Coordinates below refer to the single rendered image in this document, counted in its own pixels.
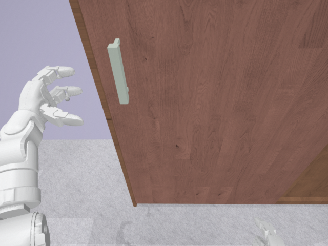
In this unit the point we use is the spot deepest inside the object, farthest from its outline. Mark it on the left robot forearm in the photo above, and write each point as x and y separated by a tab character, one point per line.
20	138

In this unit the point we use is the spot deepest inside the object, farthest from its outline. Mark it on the robot right hand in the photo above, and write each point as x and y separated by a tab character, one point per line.
268	232

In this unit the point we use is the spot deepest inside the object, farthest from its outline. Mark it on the wardrobe door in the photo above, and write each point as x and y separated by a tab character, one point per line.
313	181
228	99

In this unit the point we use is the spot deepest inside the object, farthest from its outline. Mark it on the left robot upper arm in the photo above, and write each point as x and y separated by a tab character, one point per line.
25	230

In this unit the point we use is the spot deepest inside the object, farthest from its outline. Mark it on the handle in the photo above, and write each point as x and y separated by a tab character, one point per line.
118	71

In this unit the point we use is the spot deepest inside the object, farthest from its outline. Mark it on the robot left hand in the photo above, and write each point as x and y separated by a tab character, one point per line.
35	96

